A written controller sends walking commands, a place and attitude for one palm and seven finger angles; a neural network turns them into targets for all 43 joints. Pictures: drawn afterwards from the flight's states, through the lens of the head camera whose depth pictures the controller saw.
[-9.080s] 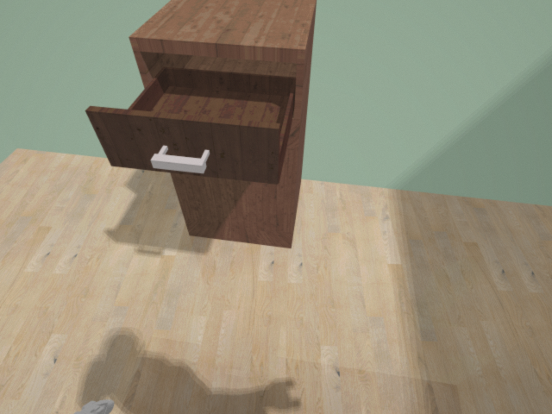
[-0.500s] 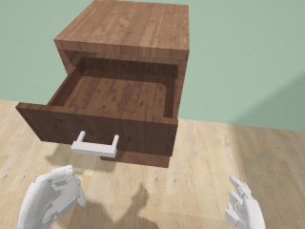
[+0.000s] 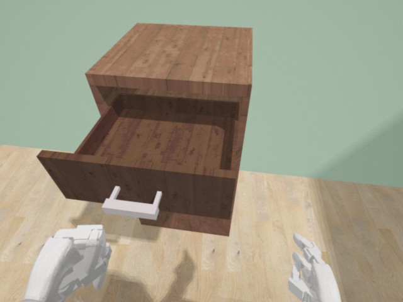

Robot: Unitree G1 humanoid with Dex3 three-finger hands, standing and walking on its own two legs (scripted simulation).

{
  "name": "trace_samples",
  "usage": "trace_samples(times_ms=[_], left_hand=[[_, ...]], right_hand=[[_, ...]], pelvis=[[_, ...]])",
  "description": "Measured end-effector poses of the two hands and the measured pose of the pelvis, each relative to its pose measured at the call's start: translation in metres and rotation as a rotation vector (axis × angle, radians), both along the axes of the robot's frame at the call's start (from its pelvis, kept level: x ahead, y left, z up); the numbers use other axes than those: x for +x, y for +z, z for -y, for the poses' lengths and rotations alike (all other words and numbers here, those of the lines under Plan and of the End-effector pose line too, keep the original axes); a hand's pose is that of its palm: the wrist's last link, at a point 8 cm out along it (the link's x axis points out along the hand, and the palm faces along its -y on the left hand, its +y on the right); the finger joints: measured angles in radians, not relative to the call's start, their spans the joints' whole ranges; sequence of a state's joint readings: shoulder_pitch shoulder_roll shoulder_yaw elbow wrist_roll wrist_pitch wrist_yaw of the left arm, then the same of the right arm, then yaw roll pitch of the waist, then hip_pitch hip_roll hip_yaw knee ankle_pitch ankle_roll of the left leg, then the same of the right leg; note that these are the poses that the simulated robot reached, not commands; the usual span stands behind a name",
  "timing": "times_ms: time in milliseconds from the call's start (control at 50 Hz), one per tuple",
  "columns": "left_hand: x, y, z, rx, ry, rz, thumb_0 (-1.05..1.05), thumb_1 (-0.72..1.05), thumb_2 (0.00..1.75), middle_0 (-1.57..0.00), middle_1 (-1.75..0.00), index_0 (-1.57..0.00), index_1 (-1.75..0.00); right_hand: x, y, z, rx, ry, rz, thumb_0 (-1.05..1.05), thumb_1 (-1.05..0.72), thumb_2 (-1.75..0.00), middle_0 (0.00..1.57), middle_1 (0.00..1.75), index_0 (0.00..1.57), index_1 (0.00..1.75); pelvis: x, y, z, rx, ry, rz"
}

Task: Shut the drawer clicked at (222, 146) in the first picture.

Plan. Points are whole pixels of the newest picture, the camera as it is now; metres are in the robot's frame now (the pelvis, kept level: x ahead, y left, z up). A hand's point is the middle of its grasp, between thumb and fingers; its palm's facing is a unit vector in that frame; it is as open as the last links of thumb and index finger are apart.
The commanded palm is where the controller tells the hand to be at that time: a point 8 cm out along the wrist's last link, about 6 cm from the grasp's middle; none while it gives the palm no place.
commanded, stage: raise the hand and make a fist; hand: left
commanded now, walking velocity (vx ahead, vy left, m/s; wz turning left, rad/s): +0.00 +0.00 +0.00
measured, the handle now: (134, 200) +0.32 +0.19 +0.02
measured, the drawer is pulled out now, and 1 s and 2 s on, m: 0.29 0.29 0.29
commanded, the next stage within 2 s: bring the fist close to the handle in 0.26 s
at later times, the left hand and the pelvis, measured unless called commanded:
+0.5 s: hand (105, 268) +0.15 +0.16 +0.10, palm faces +0.02 -1.00 -0.09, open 3.2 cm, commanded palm +0.11 +0.21 +0.11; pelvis -0.01 -0.02 +0.00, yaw +0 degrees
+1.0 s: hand (123, 258) +0.18 +0.16 +0.06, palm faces -0.04 -1.00 -0.05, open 3.2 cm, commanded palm +0.16 +0.22 +0.06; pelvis -0.01 -0.01 -0.01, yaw +0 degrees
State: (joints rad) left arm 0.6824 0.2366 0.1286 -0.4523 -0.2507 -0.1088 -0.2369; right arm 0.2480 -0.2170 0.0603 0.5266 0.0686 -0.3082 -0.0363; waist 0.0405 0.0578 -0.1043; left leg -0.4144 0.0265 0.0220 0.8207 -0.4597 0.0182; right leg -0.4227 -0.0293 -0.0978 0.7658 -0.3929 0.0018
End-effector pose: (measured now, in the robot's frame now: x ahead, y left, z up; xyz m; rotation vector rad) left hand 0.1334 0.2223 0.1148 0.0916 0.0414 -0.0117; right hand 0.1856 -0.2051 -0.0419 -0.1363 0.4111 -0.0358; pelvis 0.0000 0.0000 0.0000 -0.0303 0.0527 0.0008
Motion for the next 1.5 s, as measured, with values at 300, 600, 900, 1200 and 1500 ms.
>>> trace_samples(times_ms=[300, 600, 900, 1200, 1500], left_hand=[[-0.008, 0.004, 0.008, 0.023, 0.020, 0.029, 0.01, 0.90, 0.90, -1.40, -1.60, -1.40, -1.60], [0.001, -0.020, 0.010, -0.018, 0.016, -0.014, 0.01, 0.90, 0.90, -1.40, -1.60, -1.40, -1.60], [0.023, -0.047, 0.004, -0.033, -0.004, -0.028, 0.01, 0.90, 0.90, -1.40, -1.60, -1.40, -1.60], [0.052, -0.078, 0.009, -0.046, -0.039, -0.014, 0.01, 0.90, 0.90, -1.40, -1.60, -1.40, -1.60], [0.079, -0.098, 0.016, -0.048, -0.065, -0.005, 0.01, 0.90, 0.90, -1.40, -1.60, -1.40, -1.60]], right_hand=[[-0.006, 0.001, 0.030, -0.021, -0.020, 0.019, 0.02, -0.90, -0.90, 0.20, 0.30, 0.20, 0.30], [-0.011, -0.003, 0.040, -0.046, -0.020, 0.001, 0.02, -0.90, -0.90, 0.20, 0.30, 0.20, 0.30], [-0.030, -0.024, 0.041, -0.068, -0.055, -0.109, 0.02, -0.90, -0.90, 0.20, 0.30, 0.20, 0.30], [-0.037, -0.046, 0.028, -0.081, -0.037, -0.187, 0.02, -0.90, -0.89, 0.20, 0.30, 0.21, 0.30], [-0.046, -0.068, 0.033, -0.091, -0.052, -0.263, 0.02, -0.90, -0.89, 0.20, 0.30, 0.21, 0.30]], pelvis=[[-0.004, 0.002, 0.017, 0.007, 0.005, 0.012], [-0.010, 0.002, 0.024, 0.012, 0.009, -0.002], [-0.012, -0.005, 0.014, 0.013, 0.004, -0.051], [-0.017, -0.022, 0.004, 0.008, 0.001, -0.120], [-0.018, -0.037, 0.003, 0.005, -0.005, -0.181]])
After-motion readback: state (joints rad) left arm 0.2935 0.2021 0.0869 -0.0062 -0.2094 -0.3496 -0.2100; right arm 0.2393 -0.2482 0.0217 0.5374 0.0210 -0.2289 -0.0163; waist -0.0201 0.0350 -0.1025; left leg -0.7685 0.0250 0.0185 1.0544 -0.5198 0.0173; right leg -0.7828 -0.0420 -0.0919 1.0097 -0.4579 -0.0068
